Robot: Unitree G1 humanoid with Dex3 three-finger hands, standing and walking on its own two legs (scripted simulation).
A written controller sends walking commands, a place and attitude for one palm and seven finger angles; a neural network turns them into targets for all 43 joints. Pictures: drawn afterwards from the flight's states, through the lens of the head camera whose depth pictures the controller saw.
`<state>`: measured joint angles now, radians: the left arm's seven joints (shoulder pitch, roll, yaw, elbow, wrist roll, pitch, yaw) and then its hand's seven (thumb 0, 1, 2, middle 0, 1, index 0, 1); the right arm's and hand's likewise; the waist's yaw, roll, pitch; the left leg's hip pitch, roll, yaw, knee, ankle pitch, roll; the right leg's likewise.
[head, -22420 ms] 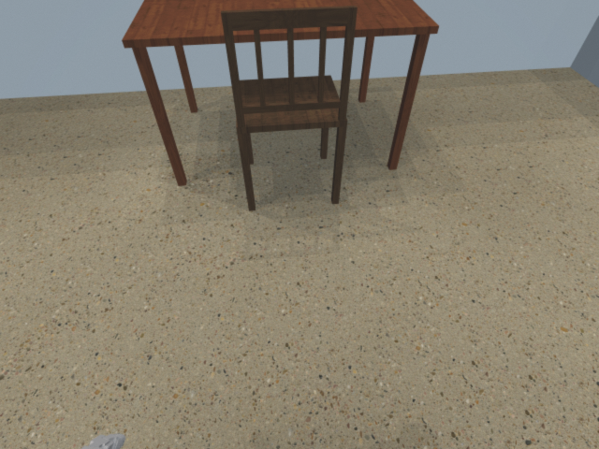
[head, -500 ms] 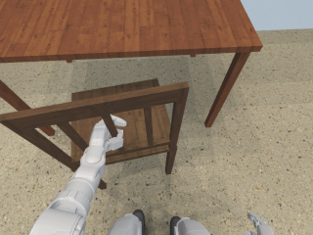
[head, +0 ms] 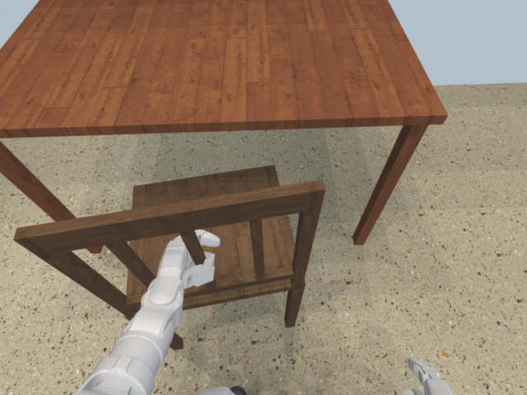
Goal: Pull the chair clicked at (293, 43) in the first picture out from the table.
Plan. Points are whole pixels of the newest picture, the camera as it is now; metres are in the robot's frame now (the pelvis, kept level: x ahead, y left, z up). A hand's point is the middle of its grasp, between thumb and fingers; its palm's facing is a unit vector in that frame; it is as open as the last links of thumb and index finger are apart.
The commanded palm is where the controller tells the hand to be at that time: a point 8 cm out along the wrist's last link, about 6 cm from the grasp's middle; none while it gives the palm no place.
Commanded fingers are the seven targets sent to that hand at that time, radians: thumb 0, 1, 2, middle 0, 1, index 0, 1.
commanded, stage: stop walking, hand still on the chair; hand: left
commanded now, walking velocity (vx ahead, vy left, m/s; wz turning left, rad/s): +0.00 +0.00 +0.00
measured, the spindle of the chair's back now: (200, 261) +0.35 +0.14 -0.09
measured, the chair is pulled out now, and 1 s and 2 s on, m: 0.13 0.13 0.13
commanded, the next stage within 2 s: open the thumb and straighten the fingers in 0.52 s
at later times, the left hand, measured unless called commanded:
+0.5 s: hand (209, 267) +0.32 +0.11 -0.06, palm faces +0.00 -0.99 -0.15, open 5.3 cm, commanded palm +0.30 +0.17 -0.05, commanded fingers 0.00 0.90 0.90 -0.50 -1.45 -0.50 -1.45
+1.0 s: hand (200, 262) +0.33 +0.13 -0.07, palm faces -0.02 -0.99 -0.16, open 11.8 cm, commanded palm +0.31 +0.17 -0.04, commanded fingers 0.00 -0.55 0.20 -0.25 -0.73 -0.25 -0.73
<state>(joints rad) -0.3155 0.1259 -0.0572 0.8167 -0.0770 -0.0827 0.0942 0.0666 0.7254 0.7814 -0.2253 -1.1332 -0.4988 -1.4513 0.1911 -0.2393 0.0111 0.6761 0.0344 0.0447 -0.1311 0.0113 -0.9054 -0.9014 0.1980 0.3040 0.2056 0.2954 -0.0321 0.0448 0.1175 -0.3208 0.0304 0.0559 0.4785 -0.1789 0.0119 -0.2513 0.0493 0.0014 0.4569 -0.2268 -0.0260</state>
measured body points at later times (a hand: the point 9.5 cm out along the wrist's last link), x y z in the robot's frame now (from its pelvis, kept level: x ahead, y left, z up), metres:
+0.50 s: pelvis +0.05 -0.01 +0.00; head +0.08 -0.03 +0.45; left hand +0.32 +0.16 -0.05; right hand +0.20 -0.24 -0.12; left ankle +0.04 +0.11 -0.74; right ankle +0.01 -0.10 -0.74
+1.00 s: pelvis +0.04 +0.00 -0.03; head +0.07 -0.02 +0.42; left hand +0.33 +0.18 -0.05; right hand +0.18 -0.27 -0.13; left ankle +0.04 +0.11 -0.74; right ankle +0.01 -0.10 -0.74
